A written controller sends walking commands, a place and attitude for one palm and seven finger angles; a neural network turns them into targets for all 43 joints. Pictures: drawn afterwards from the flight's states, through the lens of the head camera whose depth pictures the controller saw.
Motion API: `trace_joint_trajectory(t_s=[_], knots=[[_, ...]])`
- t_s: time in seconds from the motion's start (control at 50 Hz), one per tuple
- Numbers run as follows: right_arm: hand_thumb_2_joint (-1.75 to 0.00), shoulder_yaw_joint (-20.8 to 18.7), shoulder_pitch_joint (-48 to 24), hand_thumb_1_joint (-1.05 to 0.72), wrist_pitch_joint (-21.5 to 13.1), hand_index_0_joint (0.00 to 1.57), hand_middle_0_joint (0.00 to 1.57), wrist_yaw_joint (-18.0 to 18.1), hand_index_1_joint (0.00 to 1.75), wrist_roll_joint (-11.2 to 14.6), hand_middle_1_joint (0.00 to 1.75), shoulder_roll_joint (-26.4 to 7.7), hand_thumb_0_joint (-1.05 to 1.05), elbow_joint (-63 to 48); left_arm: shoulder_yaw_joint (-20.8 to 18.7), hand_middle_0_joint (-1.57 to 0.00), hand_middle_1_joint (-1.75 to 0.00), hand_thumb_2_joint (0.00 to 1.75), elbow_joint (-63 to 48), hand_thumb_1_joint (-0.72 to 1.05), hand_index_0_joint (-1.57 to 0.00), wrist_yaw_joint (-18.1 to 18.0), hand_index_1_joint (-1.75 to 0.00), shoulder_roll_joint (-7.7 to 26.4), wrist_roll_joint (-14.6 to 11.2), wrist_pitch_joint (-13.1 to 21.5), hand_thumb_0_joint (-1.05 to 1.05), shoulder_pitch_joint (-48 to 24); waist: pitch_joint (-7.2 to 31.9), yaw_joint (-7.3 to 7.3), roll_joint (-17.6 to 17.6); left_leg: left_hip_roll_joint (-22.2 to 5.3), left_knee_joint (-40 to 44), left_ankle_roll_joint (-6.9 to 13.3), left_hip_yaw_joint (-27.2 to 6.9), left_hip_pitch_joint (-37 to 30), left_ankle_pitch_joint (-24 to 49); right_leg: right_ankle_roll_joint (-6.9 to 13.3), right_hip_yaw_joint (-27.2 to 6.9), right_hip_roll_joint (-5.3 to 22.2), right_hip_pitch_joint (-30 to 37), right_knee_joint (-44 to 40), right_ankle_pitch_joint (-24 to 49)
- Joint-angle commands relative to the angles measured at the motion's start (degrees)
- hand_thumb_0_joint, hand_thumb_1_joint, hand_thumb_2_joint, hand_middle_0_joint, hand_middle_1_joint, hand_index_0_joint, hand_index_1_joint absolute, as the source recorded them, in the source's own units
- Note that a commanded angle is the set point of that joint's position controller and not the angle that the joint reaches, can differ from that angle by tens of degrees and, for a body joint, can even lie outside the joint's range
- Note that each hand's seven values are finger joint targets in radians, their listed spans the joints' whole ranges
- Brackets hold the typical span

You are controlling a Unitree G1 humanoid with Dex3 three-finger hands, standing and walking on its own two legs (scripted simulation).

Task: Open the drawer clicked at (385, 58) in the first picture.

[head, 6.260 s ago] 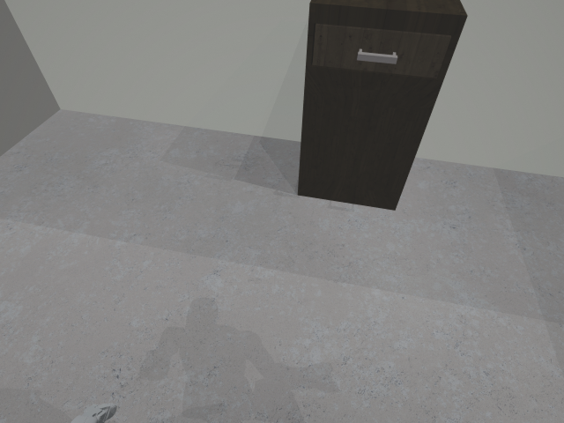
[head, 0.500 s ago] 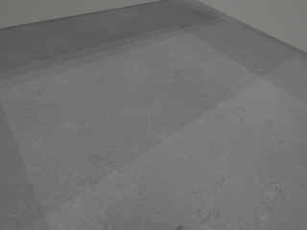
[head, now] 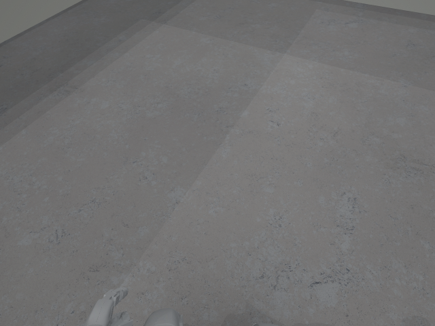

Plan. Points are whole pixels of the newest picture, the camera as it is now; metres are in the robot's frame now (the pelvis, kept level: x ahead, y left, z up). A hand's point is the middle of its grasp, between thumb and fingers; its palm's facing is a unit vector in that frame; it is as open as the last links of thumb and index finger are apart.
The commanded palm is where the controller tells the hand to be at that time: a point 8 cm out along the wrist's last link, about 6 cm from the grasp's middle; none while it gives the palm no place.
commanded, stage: turn to face it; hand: left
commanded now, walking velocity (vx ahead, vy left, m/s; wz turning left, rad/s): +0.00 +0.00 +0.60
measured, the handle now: out of the picture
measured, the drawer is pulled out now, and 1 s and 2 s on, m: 0.00 0.00 0.00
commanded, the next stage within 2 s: none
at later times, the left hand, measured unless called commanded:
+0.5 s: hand out of the picture +0.02 +0.24 -0.18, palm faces +0.29 -0.93 -0.24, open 7.3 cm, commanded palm none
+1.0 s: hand out of the picture +0.02 +0.18 -0.13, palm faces +0.50 -0.82 -0.28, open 7.4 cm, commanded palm none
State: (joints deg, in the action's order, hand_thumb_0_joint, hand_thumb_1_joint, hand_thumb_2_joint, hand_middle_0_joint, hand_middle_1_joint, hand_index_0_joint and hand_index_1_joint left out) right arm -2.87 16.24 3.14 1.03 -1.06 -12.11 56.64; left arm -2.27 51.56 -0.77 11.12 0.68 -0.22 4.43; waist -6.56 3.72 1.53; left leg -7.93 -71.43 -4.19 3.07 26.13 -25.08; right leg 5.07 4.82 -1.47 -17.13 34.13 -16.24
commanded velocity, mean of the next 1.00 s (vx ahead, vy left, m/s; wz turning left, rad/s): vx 0.00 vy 0.00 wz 0.60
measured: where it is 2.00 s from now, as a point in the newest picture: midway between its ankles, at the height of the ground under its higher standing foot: outside the picture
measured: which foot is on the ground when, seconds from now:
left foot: up 0.00-0.36, down 0.38-0.84, up 0.86-1.00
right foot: down 0.00-0.38, up 0.40-0.82, down 0.84-1.00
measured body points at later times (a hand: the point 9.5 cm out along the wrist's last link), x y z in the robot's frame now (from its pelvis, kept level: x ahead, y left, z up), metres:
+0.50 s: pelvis +0.03 +0.03 +0.00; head +0.06 +0.06 +0.45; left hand +0.00 +0.29 -0.16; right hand +0.15 -0.19 -0.14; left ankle +0.00 +0.11 -0.73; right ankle +0.02 -0.10 -0.66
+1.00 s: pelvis +0.03 -0.04 +0.01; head +0.07 -0.06 +0.46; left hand +0.00 +0.22 -0.11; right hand +0.24 -0.24 -0.14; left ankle -0.05 +0.08 -0.64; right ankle +0.09 -0.14 -0.73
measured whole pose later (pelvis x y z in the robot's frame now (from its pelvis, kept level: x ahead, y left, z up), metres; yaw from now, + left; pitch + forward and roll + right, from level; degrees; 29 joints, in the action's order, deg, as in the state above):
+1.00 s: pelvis +0.03 -0.04 +0.01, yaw +33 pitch -1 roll +1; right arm -6.1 11.2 4.9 -1.7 -1.7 -16.5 52.9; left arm -1.2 50.2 -1.1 9.9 1.3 -0.9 10.2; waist -2.9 2.3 2.8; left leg 0.2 -67.9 -3.6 -1.0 31.0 -21.9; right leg -0.4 6.9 5.1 -12.5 30.5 -17.2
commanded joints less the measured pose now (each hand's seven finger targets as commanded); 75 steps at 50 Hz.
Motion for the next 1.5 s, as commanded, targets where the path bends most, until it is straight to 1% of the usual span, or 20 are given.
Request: trace_joint_trajectory(t_s=[0.0, 0.22, 0.32, 0.34, 0.36, 0.38, 0.52, 0.76, 0.8, 0.82, 0.84, 0.86, 0.94, 1.12, 1.2, 1.24, 1.26, 1.28, 1.38, 1.48], knots=[[-0.9, -0.2, 8.2, -0.9, -0.2, 0.2, 0.2, 0.3, 0.3, -0.1, 0.3, -2.0, 0.0, 0.1, -1.1, -0.2, -0.3, 0.9, -1.7, 0.9, -0.2, -0.9, -0.3, 7.1, 0.1, 1.5, 0.0, 2.7, 8.2, 0.06, -6.1, 0.6, 4.2, 0.0, -2.7, -1.4, 6.7, 1.6, -5.3, 13.4, 1.0, -15.4, 29.3], [-0.9, -0.7, -3.7, -0.9, -1.0, 0.2, 0.2, -0.9, 0.3, 0.4, 0.3, -1.9, 0.0, -3.2, -2.4, -0.2, -0.3, 0.9, 0.8, 0.9, -0.2, -1.7, -0.3, 7.8, 0.8, 0.9, 0.0, 8.4, 4.4, -5.15, -7.8, 2.1, 22.1, 0.3, 0.6, 1.0, -0.5, 5.9, -5.5, 21.5, 9.9, -12.8, 30.8], [-0.9, -1.1, 0.6, -0.9, -1.5, 0.2, 0.2, -1.3, 0.3, 0.2, 0.3, -2.4, 0.0, -3.3, -3.0, -0.2, -0.3, 0.9, 0.7, 0.9, -0.2, -1.6, -0.3, 8.6, 0.2, 0.4, 0.0, 7.7, 8.9, -2.69, -5.2, 3.4, 40.7, 2.1, 2.5, -11.0, 11.1, 0.5, 0.2, 19.9, 8.9, -2.0, 28.4], [-0.9, -1.8, 4.0, -0.9, -2.0, 0.2, 0.2, -1.3, 0.3, -0.1, 0.3, -5.3, 0.0, -2.9, -3.0, -0.2, -0.3, 0.9, 0.1, 0.9, -0.2, -1.4, -0.3, 7.6, -0.2, 0.1, 0.0, 8.1, 11.5, -1.03, 2.2, -1.0, 46.0, 4.9, -4.0, -18.6, 24.7, -3.2, 3.7, 16.4, 2.6, 6.7, 19.9], [-0.9, -3.0, 6.6, -0.9, -2.5, 0.2, 0.2, -1.0, 0.3, -0.4, 0.3, -10.6, 0.0, -3.4, -2.4, -0.2, -0.3, 0.9, -2.2, 0.9, -0.2, -1.2, -0.3, 4.1, -0.7, -0.1, 0.0, 8.0, 11.9, -0.29, 17.9, -14.9, 49.3, 13.1, -22.7, -25.3, 50.1, -8.3, 6.1, 8.1, -11.3, 18.5, -9.9], [-0.9, -3.2, 7.5, -0.9, -2.0, 0.2, 0.2, -0.7, 0.3, -0.2, 0.3, -12.1, 0.0, -2.7, -2.0, -0.2, -0.3, 0.9, -3.8, 0.9, -0.2, -1.4, -0.3, 4.9, 0.0, -0.6, 0.0, 4.6, 11.7, 0.59, 14.3, -19.5, 50.1, 18.5, -24.9, -24.2, 56.3, -8.9, 0.3, 6.4, -14.5, 27.7, -23.4], [-0.9, -2.7, -1.5, -0.9, -3.1, 0.2, 0.2, 0.2, 0.3, -0.1, 0.3, -10.6, 0.0, -5.7, -2.8, -0.2, -0.3, 0.9, -1.6, 0.9, -0.2, -0.3, -0.3, 5.5, 0.0, -1.1, 0.0, 4.4, 10.9, -2.3, 3.3, -7.1, 49.4, 13.6, -13.2, -22.0, 45.3, -10.3, -4.1, 6.4, -14.8, 29.0, -8.1], [-0.9, -4.6, -6.5, -0.9, -1.4, 0.2, 0.2, -1.0, 0.3, -0.3, 0.3, -13.3, 0.0, -8.3, -2.7, -0.2, -0.3, 0.9, -3.6, 0.9, -0.2, -0.6, -0.3, 6.6, -0.6, -0.7, 0.0, 6.7, 9.8, -3.87, 10.2, -2.6, 46.5, 11.7, -21.2, -10.1, 31.3, -10.1, -2.7, 2.1, 3.3, 0.3, -3.2], [-0.9, -4.3, -6.9, -0.9, -1.2, 0.2, 0.2, -1.4, 0.3, 0.5, 0.3, -9.9, 0.0, -9.5, -3.6, -0.2, -0.3, 0.9, -2.9, 0.9, -0.2, -1.1, -0.3, 10.9, 0.1, 0.4, 0.0, 12.1, 12.1, -6.43, -0.3, 3.4, 36.7, 6.3, -16.9, 0.9, 16.2, -8.4, -8.5, 9.9, 17.6, -15.4, 3.9], [-0.9, -3.3, -5.7, -0.9, -1.2, 0.2, 0.2, -1.6, 0.3, 0.5, 0.3, -5.1, 0.0, -11.1, -4.8, -0.2, -0.3, 0.9, -3.5, 0.9, -0.2, -1.6, -0.3, 17.7, 1.2, 1.0, 0.0, 12.1, 11.4, -6.57, -20.0, 12.1, 21.2, 0.9, -5.7, 12.2, -7.0, -2.3, -26.6, 27.4, 21.1, -19.8, 8.0], [-0.9, -3.9, -7.9, -0.9, -0.9, 0.2, 0.2, -1.4, 0.3, -0.1, 0.3, -8.3, 0.0, -11.7, -4.2, -0.2, -0.3, 0.9, -4.3, 0.9, -0.2, -1.8, -0.3, 17.6, 0.4, 0.5, 0.0, 11.4, 10.0, -6.94, -16.5, 9.0, 10.6, 1.6, -7.5, 9.9, -10.5, 2.0, -26.5, 31.9, 11.3, -19.5, 10.5], [-0.9, -4.1, -6.9, -0.9, -0.5, 0.2, 0.2, -1.9, 0.3, -0.3, 0.3, -7.7, 0.0, -11.4, -3.4, -0.2, -0.3, 0.9, -5.5, 0.9, -0.2, -1.6, -0.3, 15.3, 0.6, 0.2, 0.0, 7.2, 6.9, -4.36, -10.3, 8.2, 4.7, 1.9, -8.2, 8.8, -5.8, 2.2, -19.9, 28.1, 5.1, -19.8, 4.8], [-0.9, -4.1, -4.3, -0.9, 0.5, 0.2, 0.2, -3.0, 0.3, -0.4, 0.3, -7.6, 0.0, -7.5, -1.8, -0.2, -0.3, 0.9, -6.6, 0.9, -0.2, -1.2, -0.3, 9.7, 0.4, 0.8, 0.0, 2.2, 2.7, -1.45, -13.5, 5.9, -1.4, 0.0, -4.2, 8.6, 5.2, -1.9, -6.1, 18.5, 3.4, -17.5, 9.7], [-0.9, -2.4, -12.6, -0.9, 0.1, 0.2, 0.2, -3.2, 0.3, 0.4, 0.3, -6.2, 0.0, -10.0, -2.9, -0.2, -0.3, 0.9, -3.4, 0.9, -0.2, -1.3, -0.3, 13.2, 1.1, 0.3, 0.0, 10.8, 5.6, -6.29, -13.1, 4.9, 21.0, -0.6, 1.7, 2.6, -0.6, 1.7, -1.2, 23.4, 12.4, -12.8, 23.0], [-0.9, -2.2, -7.8, -0.9, -1.0, 0.2, 0.2, -2.9, 0.3, 0.5, 0.3, -6.5, 0.0, -9.2, -3.7, -0.2, -0.3, 0.9, -3.0, 0.9, -0.2, -1.0, -0.3, 14.6, 0.9, -0.3, 0.0, 9.7, 9.4, -4.56, -13.7, 6.3, 35.8, 0.9, 4.8, -7.2, 5.3, -1.0, 3.3, 23.1, 11.8, -5.1, 25.0], [-0.9, -3.8, -0.9, -0.9, -2.1, 0.2, 0.2, -2.7, 0.3, 0.2, 0.3, -13.0, 0.0, -7.8, -3.4, -0.2, -0.3, 0.9, -3.9, 0.9, -0.2, -0.6, -0.3, 11.8, 0.0, -0.9, 0.0, 10.1, 14.2, -0.55, 2.6, -1.3, 48.6, 5.0, -7.4, -24.8, 25.0, -7.3, 7.2, 17.3, -2.1, 12.5, 9.9], [-0.9, -5.3, 3.3, -0.9, -2.4, 0.2, 0.2, -2.2, 0.3, 0.2, 0.3, -19.3, 0.0, -7.3, -2.2, -0.2, -0.3, 0.9, -6.7, 0.9, -0.2, -0.2, -0.3, 7.4, -0.3, -1.0, 0.0, 7.2, 14.0, 1.72, 19.0, -16.0, 50.3, 12.6, -26.3, -29.7, 50.3, -11.7, 5.8, 9.4, -17.6, 25.2, -23.2], [-0.9, -5.2, 5.7, -0.9, -1.9, 0.2, 0.2, -1.8, 0.3, 0.3, 0.3, -19.6, 0.0, -5.7, -2.1, -0.2, -0.3, 0.9, -7.3, 0.9, -0.2, -0.6, -0.3, 8.8, 0.3, -1.7, 0.0, 4.2, 15.0, 2.42, 11.7, -18.3, 49.0, 16.7, -24.1, -27.8, 50.3, -10.5, -0.8, 9.9, -17.4, 31.7, -23.0], [-0.9, -2.9, -4.8, -0.9, -2.9, 0.2, 0.2, -0.4, 0.3, 0.1, 0.3, -12.5, 0.0, -8.1, -2.9, -0.2, -0.3, 0.9, -3.8, 0.9, -0.2, 0.1, -0.3, 8.7, 0.2, -1.6, 0.0, 5.3, 9.8, -2.44, 6.7, -5.8, 49.5, 12.1, -14.2, -21.3, 44.9, -11.1, -4.1, 8.9, -16.6, 34.8, -7.1], [-0.9, -3.0, -2.6, -0.9, -3.0, 0.2, 0.2, -0.3, 0.3, 0.1, 0.3, -12.4, 0.0, -7.6, -2.8, -0.2, -0.3, 0.9, -4.0, 0.9, -0.2, -0.2, -0.3, 8.5, 0.1, -1.7, 0.0, 4.4, 10.5, -2.18, 5.1, -4.8, 50.5, 13.1, -16.8, -22.6, 42.6, -11.9, -5.0, 7.4, -15.4, 29.7, -5.1]])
